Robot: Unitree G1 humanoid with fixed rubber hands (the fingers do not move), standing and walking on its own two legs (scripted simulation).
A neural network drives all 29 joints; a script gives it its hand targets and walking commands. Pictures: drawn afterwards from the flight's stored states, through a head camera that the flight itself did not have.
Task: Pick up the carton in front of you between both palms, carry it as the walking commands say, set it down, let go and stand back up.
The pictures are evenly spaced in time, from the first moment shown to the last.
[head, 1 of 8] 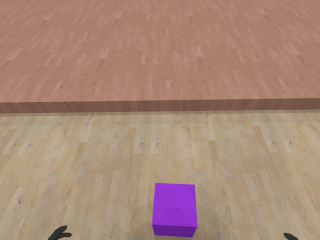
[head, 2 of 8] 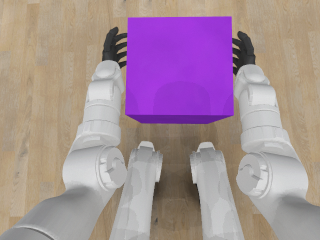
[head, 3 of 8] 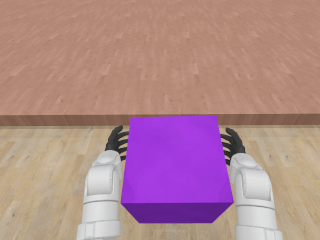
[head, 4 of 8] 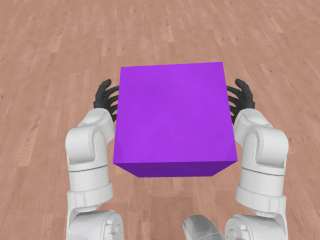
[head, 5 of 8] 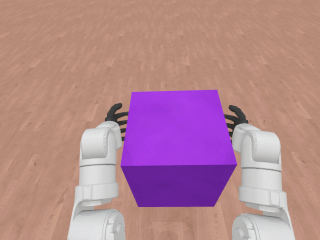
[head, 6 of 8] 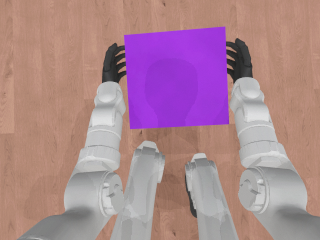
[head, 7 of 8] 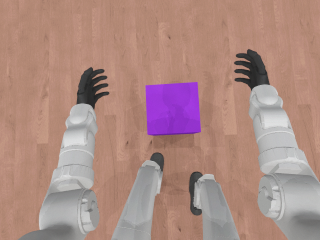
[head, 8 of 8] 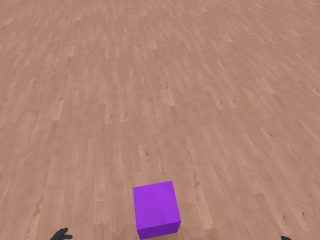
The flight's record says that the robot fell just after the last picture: no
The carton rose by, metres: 0.85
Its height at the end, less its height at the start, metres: +0.13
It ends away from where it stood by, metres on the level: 1.61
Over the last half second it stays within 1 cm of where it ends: yes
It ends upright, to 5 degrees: yes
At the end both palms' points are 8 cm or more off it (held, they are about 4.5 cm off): yes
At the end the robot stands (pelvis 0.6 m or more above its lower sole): yes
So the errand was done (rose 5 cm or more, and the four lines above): yes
